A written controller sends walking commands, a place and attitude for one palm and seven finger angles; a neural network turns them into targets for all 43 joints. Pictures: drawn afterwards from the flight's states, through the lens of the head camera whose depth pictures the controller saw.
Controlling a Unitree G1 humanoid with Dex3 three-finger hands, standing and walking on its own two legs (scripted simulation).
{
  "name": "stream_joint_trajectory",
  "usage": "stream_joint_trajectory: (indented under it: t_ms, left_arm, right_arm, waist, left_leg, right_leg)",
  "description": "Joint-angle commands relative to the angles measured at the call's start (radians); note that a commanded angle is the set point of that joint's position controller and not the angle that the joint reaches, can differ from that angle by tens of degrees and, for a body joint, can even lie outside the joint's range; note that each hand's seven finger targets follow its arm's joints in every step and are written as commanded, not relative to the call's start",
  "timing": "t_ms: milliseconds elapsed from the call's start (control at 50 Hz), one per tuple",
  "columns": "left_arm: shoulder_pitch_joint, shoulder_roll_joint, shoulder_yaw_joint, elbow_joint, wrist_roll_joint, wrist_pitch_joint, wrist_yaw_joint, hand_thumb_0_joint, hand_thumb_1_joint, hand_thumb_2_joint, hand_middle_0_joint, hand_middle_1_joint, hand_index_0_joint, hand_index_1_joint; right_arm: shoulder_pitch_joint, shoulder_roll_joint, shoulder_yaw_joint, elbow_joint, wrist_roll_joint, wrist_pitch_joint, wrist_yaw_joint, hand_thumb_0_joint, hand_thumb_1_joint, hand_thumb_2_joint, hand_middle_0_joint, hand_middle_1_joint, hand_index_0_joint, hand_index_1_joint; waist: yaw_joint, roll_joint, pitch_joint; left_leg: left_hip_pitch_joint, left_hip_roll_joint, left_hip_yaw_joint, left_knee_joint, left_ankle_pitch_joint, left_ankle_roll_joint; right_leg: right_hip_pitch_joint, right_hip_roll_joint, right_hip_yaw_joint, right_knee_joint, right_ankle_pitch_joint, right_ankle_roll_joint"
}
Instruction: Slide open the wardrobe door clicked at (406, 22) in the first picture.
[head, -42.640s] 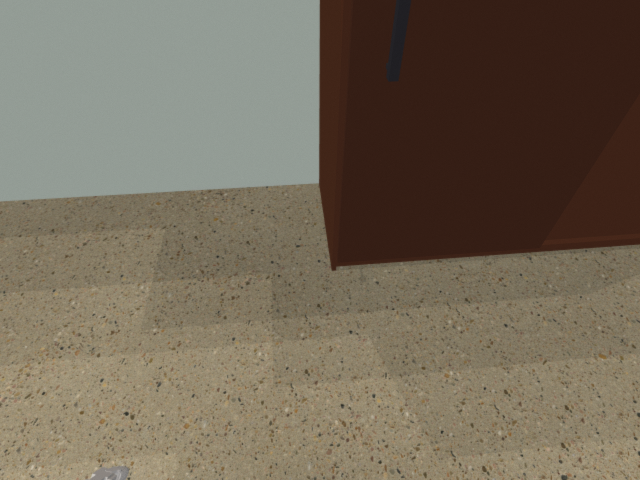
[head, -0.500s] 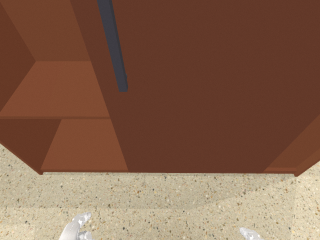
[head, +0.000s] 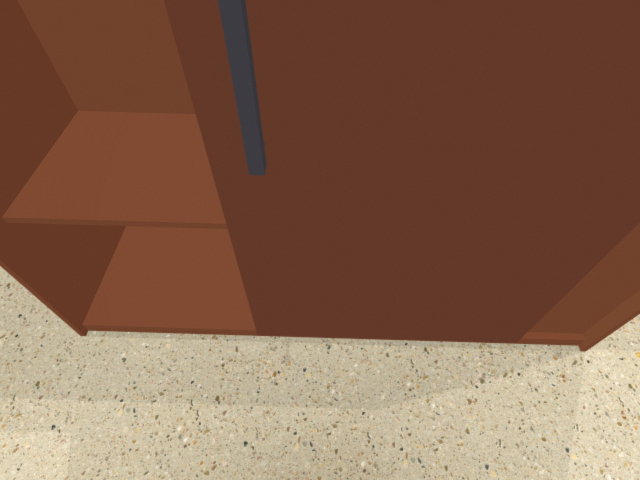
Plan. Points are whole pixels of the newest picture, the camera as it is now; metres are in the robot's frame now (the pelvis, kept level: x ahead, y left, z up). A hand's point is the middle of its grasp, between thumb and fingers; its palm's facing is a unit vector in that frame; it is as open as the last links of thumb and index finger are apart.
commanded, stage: let the arm hang, fingers relaxed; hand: left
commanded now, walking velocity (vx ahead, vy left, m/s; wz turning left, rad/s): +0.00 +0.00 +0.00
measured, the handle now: (248, 81) +0.57 +0.13 +0.19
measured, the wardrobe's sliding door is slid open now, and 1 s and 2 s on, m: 0.58 0.58 0.58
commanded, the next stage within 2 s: look to check the result in 0.38 s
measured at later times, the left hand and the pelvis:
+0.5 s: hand out of the picture +0.10 +0.20 -0.16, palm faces -0.01 -0.97 -0.25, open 7.4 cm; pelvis +0.03 -0.01 +0.01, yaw -1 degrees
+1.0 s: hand out of the picture +0.11 +0.20 -0.16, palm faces -0.01 -0.96 -0.28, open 7.4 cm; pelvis +0.05 -0.02 +0.01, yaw -1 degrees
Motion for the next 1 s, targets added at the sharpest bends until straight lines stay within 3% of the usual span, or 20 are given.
stream_joint_trajectory:
  t_ms: [0, 60, 140, 220, 300, 460, 540, 980]
  left_arm:
    - [0.0, 0.138, 0.022, -0.039, 0.0, -0.039, 0.005, 0.0, 0.9, 0.9, -0.2, -0.3, -0.2, -0.3]
    - [-0.027, 0.144, 0.018, -0.034, -0.001, -0.047, 0.008, 0.0, 0.9, 0.9, -0.2, -0.3, -0.2, -0.3]
    - [-0.049, 0.147, 0.01, -0.024, -0.001, -0.048, 0.01, 0.0, 0.9, 0.9, -0.2, -0.3, -0.2, -0.3]
    - [-0.078, 0.157, 0.006, -0.016, -0.002, -0.048, 0.008, 0.0, 0.9, 0.9, -0.2, -0.3, -0.2, -0.3]
    - [-0.088, 0.16, 0.004, -0.015, -0.003, -0.053, 0.009, 0.0, 0.9, 0.9, -0.2, -0.3, -0.2, -0.3]
    - [-0.094, 0.171, 0.003, -0.01, -0.005, -0.054, 0.01, 0.0, 0.9, 0.9, -0.2, -0.3, -0.2, -0.3]
    - [-0.088, 0.183, 0.006, -0.007, -0.005, -0.058, 0.011, 0.0, 0.9, 0.9, -0.2, -0.3, -0.2, -0.3]
    - [-0.093, 0.214, 0.008, 0.002, -0.01, -0.06, 0.013, 0.0, 0.9, 0.9, -0.2, -0.3, -0.2, -0.3]
  right_arm:
    - [-0.03, -0.167, -0.03, -0.05, 0.002, -0.036, -0.01, 0.0, -0.9, -0.9, 0.2, 0.3, 0.2, 0.3]
    - [-0.045, -0.164, -0.024, -0.034, 0.006, -0.041, -0.009, 0.0, -0.9, -0.9, 0.2, 0.3, 0.2, 0.3]
    - [-0.093, -0.168, -0.017, -0.024, 0.008, -0.038, -0.008, 0.0, -0.9, -0.9, 0.2, 0.3, 0.2, 0.3]
    - [-0.136, -0.184, -0.013, -0.016, 0.007, -0.033, -0.005, 0.0, -0.9, -0.9, 0.2, 0.3, 0.2, 0.3]
    - [-0.153, -0.191, -0.01, -0.012, 0.008, -0.037, -0.005, 0.0, -0.9, -0.9, 0.2, 0.3, 0.2, 0.3]
    - [-0.171, -0.199, -0.006, -0.001, 0.01, -0.038, -0.008, 0.0, -0.9, -0.9, 0.2, 0.3, 0.2, 0.3]
    - [-0.166, -0.21, -0.007, 0.001, 0.012, -0.042, -0.011, 0.0, -0.9, -0.9, 0.2, 0.3, 0.2, 0.3]
    - [-0.158, -0.24, -0.006, 0.021, 0.013, -0.043, -0.015, 0.0, -0.9, -0.9, 0.2, 0.3, 0.2, 0.3]
  waist:
    - [0.017, 0.011, -0.046]
    - [0.009, 0.004, -0.077]
    - [0.006, 0.009, -0.062]
    - [0.003, 0.001, -0.029]
    - [0.0, -0.004, -0.076]
    - [0.004, -0.007, -0.068]
    - [0.005, -0.013, -0.104]
    - [0.006, -0.012, -0.086]
  left_leg:
    - [-0.021, 0.094, -0.113, -0.16, 0.004, 0.047]
    - [0.049, 0.099, -0.095, -0.143, 0.156, 0.039]
    - [0.099, 0.103, -0.082, -0.151, 0.211, 0.03]
    - [0.109, 0.101, -0.075, -0.177, 0.158, 0.022]
    - [0.153, 0.105, -0.069, -0.175, 0.231, 0.019]
    - [0.179, 0.11, -0.064, -0.189, 0.273, 0.016]
    - [0.206, 0.115, -0.064, -0.184, 0.32, 0.018]
    - [0.238, 0.124, -0.053, -0.199, 0.342, 0.014]
  right_leg:
    - [0.104, -0.09, 0.117, -0.116, 0.006, -0.036]
    - [0.124, -0.104, 0.115, -0.109, 0.141, -0.033]
    - [0.117, -0.107, 0.116, -0.127, 0.19, -0.021]
    - [0.104, -0.11, 0.128, -0.17, 0.134, -0.016]
    - [0.141, -0.113, 0.127, -0.166, 0.225, -0.012]
    - [0.165, -0.116, 0.123, -0.182, 0.273, -0.009]
    - [0.196, -0.117, 0.118, -0.177, 0.323, -0.013]
    - [0.216, -0.123, 0.128, -0.194, 0.386, -0.019]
